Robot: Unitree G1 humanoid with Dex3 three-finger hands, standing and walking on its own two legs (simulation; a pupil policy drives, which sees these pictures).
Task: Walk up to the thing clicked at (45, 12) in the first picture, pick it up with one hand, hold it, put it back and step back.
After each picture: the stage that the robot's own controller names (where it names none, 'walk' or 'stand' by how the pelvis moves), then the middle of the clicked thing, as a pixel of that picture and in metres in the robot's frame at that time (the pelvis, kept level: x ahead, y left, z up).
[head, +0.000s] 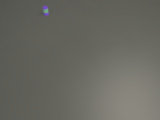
stand; (45, 10) +2.03 +0.53 -0.72
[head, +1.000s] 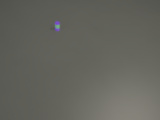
walk; (57, 26) +1.92 +0.26 -0.69
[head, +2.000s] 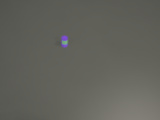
walk; (64, 41) +1.30 +0.11 -0.71
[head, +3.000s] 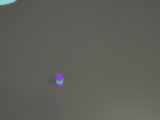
walk; (59, 80) +0.82 +0.16 -0.72
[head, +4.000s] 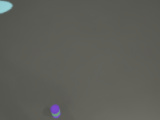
walk; (55, 111) +0.49 +0.18 -0.71
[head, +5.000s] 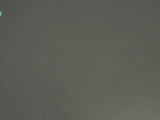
stand; out of the picture +0.35 +0.19 -0.70
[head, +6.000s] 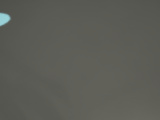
stand; out of the picture +0.32 +0.17 -0.72
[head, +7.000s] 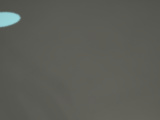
stand; out of the picture +0.32 +0.14 -0.72
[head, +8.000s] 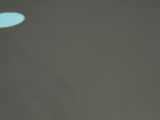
stand; out of the picture +0.32 +0.15 -0.72
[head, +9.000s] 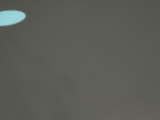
stand; out of the picture +0.31 +0.15 -0.72
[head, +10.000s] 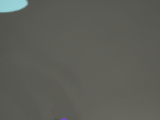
stand; out of the picture +0.36 +0.12 -0.70
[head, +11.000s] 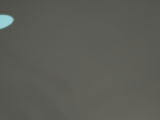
stand; out of the picture +0.28 +0.15 -0.71
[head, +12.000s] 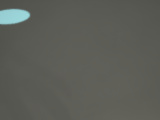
stand; out of the picture +0.32 +0.06 -0.71
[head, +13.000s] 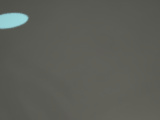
stand; out of the picture +0.32 +0.07 -0.72
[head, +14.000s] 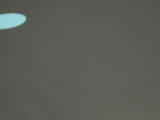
stand; out of the picture +0.31 +0.07 -0.72
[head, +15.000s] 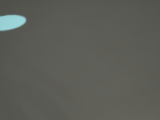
stand; out of the picture +0.32 +0.08 -0.72
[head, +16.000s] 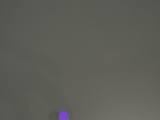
go down; (63, 117) +0.34 +0.07 -0.65
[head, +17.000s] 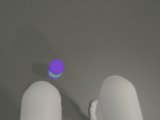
go down; (55, 69) +0.43 +0.06 -0.30
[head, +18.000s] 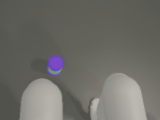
close in; (55, 66) +0.43 +0.06 -0.29
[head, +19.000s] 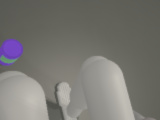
close; (9, 53) +0.44 +0.09 -0.24
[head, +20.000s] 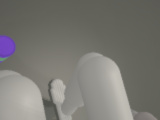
close; out of the picture +0.43 +0.09 -0.23
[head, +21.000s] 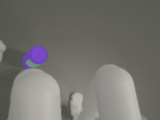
lift; (34, 58) +0.42 +0.08 -0.24
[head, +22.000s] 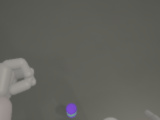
lift; (71, 110) +0.38 +0.05 -0.56
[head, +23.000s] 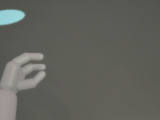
go down; out of the picture +0.34 +0.06 -0.68
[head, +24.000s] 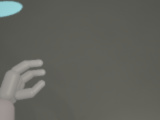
stand; out of the picture +0.34 +0.06 -0.66
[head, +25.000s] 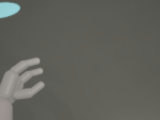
stand; out of the picture +0.35 +0.06 -0.67
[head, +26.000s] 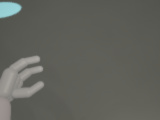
stand; out of the picture +0.34 +0.05 -0.67
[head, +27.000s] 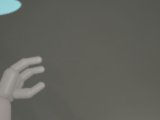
stand; out of the picture +0.34 +0.06 -0.66
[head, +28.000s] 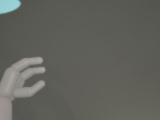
stand; out of the picture +0.33 +0.06 -0.66
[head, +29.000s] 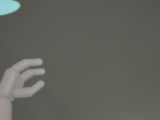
stand; out of the picture +0.34 +0.06 -0.67
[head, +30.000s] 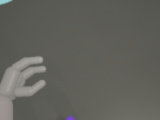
stand; out of the picture +0.34 +0.06 -0.65
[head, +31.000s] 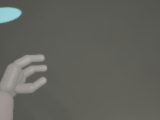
stand; out of the picture +0.33 +0.06 -0.68
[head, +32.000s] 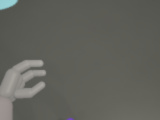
stand; out of the picture +0.35 +0.06 -0.66
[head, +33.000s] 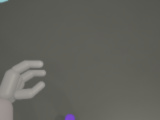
stand; out of the picture +0.35 +0.06 -0.64
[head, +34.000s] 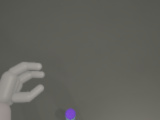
stand; (70, 115) +0.35 +0.05 -0.62
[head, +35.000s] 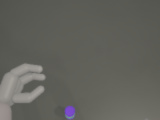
hold; (69, 112) +0.36 +0.05 -0.61
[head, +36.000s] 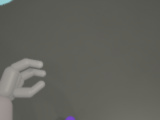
hold; out of the picture +0.34 +0.06 -0.65
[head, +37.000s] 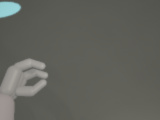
hold; out of the picture +0.33 +0.05 -0.67
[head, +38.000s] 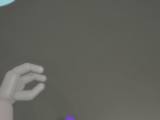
hold; out of the picture +0.35 +0.06 -0.65
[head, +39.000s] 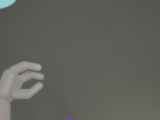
hold; out of the picture +0.34 +0.06 -0.65
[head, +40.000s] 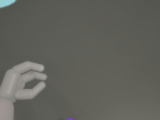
hold; out of the picture +0.34 +0.06 -0.66
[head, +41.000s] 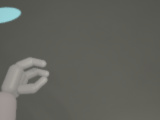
hold; out of the picture +0.33 +0.06 -0.68
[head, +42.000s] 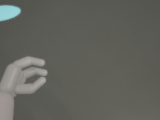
hold; out of the picture +0.33 +0.06 -0.67
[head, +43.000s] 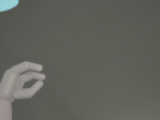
hold; out of the picture +0.34 +0.06 -0.67
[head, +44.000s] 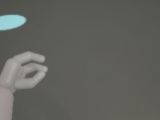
hold; out of the picture +0.33 +0.06 -0.69
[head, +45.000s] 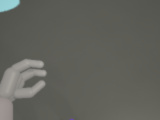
hold; out of the picture +0.35 +0.06 -0.65
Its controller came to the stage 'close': yes
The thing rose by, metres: 0.00
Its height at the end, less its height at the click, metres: +0.00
